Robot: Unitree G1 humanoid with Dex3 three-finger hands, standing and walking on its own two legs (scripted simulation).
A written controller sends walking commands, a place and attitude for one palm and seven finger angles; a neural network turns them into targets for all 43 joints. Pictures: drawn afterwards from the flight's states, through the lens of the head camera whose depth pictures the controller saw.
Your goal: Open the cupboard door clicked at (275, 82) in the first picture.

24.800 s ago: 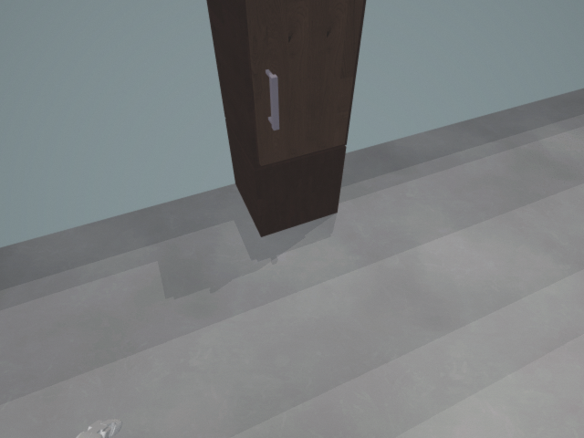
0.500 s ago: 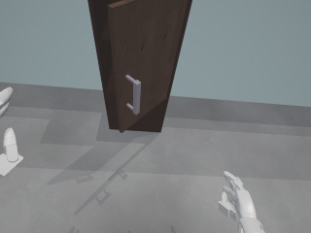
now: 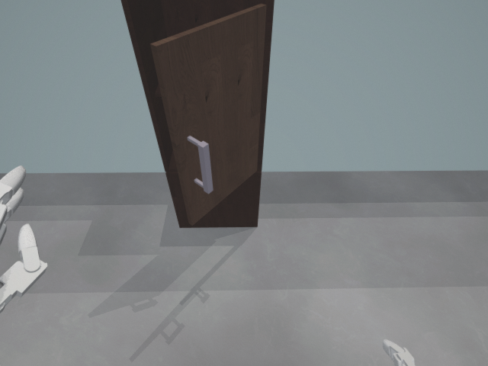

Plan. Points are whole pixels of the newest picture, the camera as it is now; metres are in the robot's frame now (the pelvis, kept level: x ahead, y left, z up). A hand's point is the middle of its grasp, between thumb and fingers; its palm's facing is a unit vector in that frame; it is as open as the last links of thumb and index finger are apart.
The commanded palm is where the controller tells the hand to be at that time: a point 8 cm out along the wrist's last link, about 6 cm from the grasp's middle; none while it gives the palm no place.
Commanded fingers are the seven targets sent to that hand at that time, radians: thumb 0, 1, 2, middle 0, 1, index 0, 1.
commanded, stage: stop stepping back and stand still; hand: left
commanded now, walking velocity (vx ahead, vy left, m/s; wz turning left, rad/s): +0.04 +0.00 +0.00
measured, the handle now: (200, 165) +0.63 +0.13 -0.08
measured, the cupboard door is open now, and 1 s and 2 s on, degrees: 49 49 49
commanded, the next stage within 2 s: let the arm hang, fingers relaxed in 0.02 s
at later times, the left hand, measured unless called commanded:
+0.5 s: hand out of the picture +0.04 +0.22 -0.17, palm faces +0.04 -0.98 -0.18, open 7.0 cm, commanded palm none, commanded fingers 0.00 0.90 0.90 -0.20 -0.30 -0.20 -0.30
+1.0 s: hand out of the picture +0.04 +0.27 -0.15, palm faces +0.00 -0.96 -0.29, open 7.4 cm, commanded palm none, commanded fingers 0.00 0.90 0.90 -0.20 -0.30 -0.20 -0.30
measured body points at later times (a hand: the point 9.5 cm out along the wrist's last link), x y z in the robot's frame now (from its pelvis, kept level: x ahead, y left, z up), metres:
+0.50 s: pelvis -0.01 +0.04 +0.00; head +0.02 +0.05 +0.45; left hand +0.03 +0.27 -0.15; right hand +0.05 -0.21 -0.14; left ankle -0.01 +0.15 -0.74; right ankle +0.03 -0.05 -0.74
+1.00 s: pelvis +0.00 +0.05 +0.01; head +0.01 +0.03 +0.46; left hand +0.04 +0.32 -0.13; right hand +0.02 -0.19 -0.16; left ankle +0.00 +0.15 -0.74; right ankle +0.03 -0.05 -0.74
